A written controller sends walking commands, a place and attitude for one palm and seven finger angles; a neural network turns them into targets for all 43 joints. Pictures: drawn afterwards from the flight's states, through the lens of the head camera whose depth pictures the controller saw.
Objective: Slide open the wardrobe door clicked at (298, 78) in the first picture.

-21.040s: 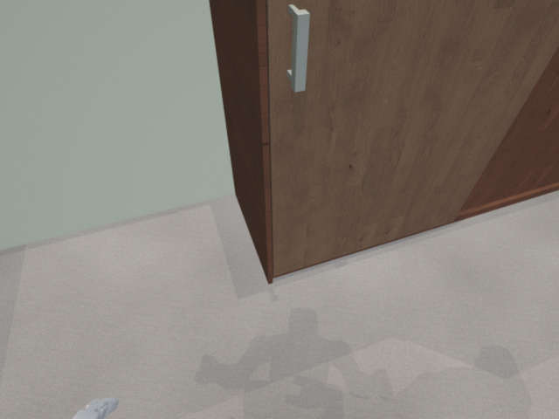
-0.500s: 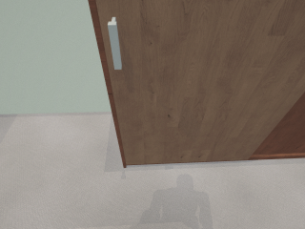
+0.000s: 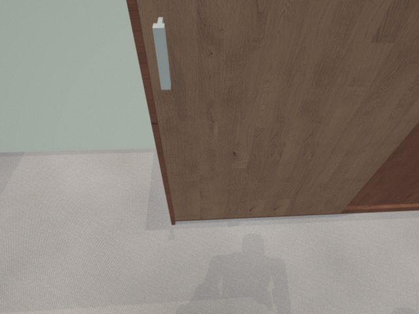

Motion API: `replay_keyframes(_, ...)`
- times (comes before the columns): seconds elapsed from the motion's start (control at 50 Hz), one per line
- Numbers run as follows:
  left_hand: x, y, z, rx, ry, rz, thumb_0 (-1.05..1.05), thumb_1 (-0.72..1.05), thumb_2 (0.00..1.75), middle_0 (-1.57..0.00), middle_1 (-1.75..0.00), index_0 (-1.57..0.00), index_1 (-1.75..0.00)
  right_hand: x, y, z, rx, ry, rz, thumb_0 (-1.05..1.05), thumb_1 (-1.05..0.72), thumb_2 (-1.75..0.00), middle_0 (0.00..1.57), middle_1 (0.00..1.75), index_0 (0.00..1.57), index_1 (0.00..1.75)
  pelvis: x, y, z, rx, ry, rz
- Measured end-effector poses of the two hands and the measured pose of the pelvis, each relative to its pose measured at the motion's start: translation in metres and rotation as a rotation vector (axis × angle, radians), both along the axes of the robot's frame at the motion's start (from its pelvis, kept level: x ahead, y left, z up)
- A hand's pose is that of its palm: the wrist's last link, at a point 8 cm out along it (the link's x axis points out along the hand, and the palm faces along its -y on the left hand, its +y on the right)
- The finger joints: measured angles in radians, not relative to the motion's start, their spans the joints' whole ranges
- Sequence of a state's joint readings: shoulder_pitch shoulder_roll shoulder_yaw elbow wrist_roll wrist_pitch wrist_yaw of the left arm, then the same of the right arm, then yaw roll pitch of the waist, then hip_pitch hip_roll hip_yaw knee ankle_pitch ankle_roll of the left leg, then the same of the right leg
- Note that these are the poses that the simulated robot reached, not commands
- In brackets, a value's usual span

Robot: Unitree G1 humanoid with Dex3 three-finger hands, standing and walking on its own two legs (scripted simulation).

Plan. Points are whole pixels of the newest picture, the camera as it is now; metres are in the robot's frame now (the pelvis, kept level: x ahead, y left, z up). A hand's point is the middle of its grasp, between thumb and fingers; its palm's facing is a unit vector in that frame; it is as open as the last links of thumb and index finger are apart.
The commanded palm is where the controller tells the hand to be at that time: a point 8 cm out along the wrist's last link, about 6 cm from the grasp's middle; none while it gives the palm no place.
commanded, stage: look again from close up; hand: left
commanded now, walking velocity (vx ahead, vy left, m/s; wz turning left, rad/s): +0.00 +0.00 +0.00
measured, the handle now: (163, 54) +0.62 +0.15 +0.18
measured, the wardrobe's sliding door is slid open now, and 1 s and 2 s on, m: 0.00 0.00 0.00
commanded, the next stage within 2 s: shuffle to correct the standing spot in 0.34 s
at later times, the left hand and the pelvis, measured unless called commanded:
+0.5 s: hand out of the picture +0.00 +0.19 -0.17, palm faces +0.02 -0.97 -0.22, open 7.4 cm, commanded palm none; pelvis +0.00 +0.01 +0.00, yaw +0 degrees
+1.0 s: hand out of the picture +0.00 +0.16 -0.19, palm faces +0.13 -0.98 -0.13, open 7.4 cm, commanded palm none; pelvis +0.10 +0.02 -0.02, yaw +5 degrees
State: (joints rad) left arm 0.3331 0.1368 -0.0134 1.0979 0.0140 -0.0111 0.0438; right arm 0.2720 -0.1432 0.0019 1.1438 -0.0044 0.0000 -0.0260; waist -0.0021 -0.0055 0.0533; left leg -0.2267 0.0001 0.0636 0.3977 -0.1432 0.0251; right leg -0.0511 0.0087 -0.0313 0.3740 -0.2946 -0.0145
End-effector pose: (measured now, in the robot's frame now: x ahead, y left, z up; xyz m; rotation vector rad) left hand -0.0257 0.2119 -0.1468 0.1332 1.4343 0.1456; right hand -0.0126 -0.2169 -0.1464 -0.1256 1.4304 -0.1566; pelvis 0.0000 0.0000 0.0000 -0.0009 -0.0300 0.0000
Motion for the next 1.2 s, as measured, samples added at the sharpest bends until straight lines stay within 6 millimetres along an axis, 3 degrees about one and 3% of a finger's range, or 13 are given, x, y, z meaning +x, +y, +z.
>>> replay_keyframes(0.5, 0.017, 0.03, 0.004, 0.045, -0.033, -0.007, 0.0, 0.9, 0.9, -0.2, -0.3, -0.2, -0.29, 0.033, -0.008, 0.004, -0.038, -0.073, 0.035, 0.0, -0.9, -0.9, 0.2, 0.3, 0.2, 0.3, 0.003, 0.009, 0.001, 0.004, 0.009, 0.009)
replay_keyframes(0.74, 0.008, 0.011, -0.004, 0.02, 0.018, 0.065, 0.0, 0.91, 0.9, -0.2, -0.3, -0.2, -0.29, 0.039, -0.002, -0.01, 0.007, -0.005, 0.049, 0.0, -0.9, -0.9, 0.2, 0.3, 0.2, 0.3, 0.032, 0.002, -0.009, 0.008, 0.04, 0.05)
replay_keyframes(0.82, -0.003, 0.002, -0.012, 0.002, 0.064, 0.132, 0.0, 0.9, 0.9, -0.2, -0.3, -0.2, -0.29, 0.059, 0.001, -0.012, 0.004, 0.034, 0.088, 0.0, -0.9, -0.9, 0.2, 0.3, 0.2, 0.3, 0.055, 0.004, -0.016, -0.011, 0.039, 0.093)
replay_keyframes(0.92, -0.012, -0.005, -0.025, -0.053, 0.179, 0.176, 0.0, 0.9, 0.9, -0.2, -0.3, -0.2, -0.29, 0.112, 0.009, -0.017, -0.032, -0.027, 0.114, 0.01, -0.9, -0.9, 0.2, 0.3, 0.2, 0.3, 0.084, 0.017, -0.028, 0.007, 0.023, 0.108)
replay_keyframes(1.0, 0.021, 0.0, -0.018, -0.063, 0.191, 0.143, 0.0, 0.91, 0.9, -0.2, -0.3, -0.2, -0.29, 0.135, 0.015, -0.008, -0.041, -0.082, 0.093, 0.0, -0.9, -0.9, 0.2, 0.3, 0.2, 0.3, 0.101, 0.02, -0.019, 0.006, 0.016, 0.096)
replay_keyframes(1.1, 0.102, 0.011, -0.008, -0.033, 0.023, 0.136, 0.0, 0.91, 0.9, -0.2, -0.3, -0.2, -0.29, 0.143, 0.016, 0.004, -0.02, -0.025, 0.104, 0.0, -0.9, -0.9, 0.2, 0.3, 0.2, 0.3, 0.124, 0.012, -0.004, -0.01, 0.03, 0.124)
replay_keyframes(1.2, 0.173, 0.016, 0.001, 0.022, -0.087, 0.117, 0.01, 0.94, 0.9, -0.2, -0.3, -0.2, -0.29, 0.161, 0.003, 0.001, 0.005, 0.021, 0.086, 0.0, -0.9, -0.9, 0.2, 0.3, 0.2, 0.3, 0.155, -0.005, -0.003, -0.004, 0.041, 0.129)
